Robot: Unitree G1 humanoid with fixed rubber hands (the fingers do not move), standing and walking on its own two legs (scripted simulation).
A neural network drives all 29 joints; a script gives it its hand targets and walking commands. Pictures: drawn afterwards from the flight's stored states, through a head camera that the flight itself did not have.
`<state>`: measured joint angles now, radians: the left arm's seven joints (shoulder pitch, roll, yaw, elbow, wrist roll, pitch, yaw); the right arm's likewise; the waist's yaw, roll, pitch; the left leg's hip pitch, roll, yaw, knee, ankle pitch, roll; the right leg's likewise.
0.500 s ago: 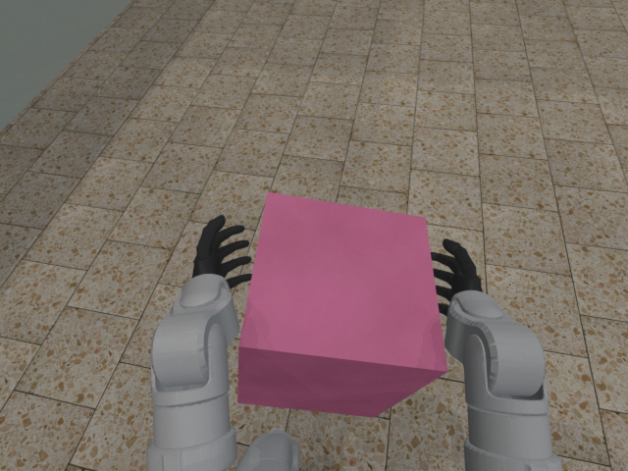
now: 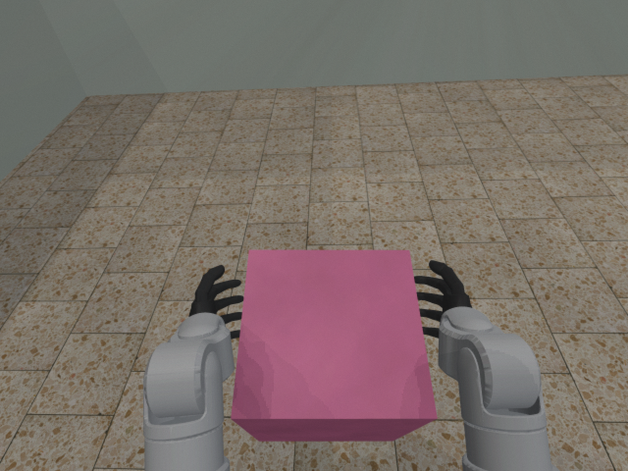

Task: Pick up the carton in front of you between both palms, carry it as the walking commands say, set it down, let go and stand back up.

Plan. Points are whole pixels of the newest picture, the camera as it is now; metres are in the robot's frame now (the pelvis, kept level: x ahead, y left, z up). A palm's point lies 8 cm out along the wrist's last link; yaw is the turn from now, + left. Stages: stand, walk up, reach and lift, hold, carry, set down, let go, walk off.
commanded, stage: carry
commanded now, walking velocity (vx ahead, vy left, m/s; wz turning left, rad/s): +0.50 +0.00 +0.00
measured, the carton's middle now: (327, 354) +0.28 +0.00 -0.03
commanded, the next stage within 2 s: none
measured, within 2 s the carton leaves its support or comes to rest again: neither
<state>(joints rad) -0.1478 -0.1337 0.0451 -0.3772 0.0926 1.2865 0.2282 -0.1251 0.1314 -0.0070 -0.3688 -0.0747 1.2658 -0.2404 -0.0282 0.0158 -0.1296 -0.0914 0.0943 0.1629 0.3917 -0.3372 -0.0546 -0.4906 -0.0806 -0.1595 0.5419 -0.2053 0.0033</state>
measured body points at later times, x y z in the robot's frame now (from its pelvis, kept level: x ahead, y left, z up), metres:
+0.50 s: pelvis +0.31 +0.01 -0.01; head +0.29 +0.02 +0.44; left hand +0.57 +0.17 +0.09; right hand +0.58 -0.13 +0.10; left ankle +0.41 +0.11 -0.74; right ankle +0.14 -0.10 -0.73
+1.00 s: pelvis +0.62 -0.02 -0.01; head +0.60 -0.04 +0.44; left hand +0.88 +0.13 +0.09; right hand +0.90 -0.16 +0.08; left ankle +0.43 +0.10 -0.69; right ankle +0.69 -0.10 -0.74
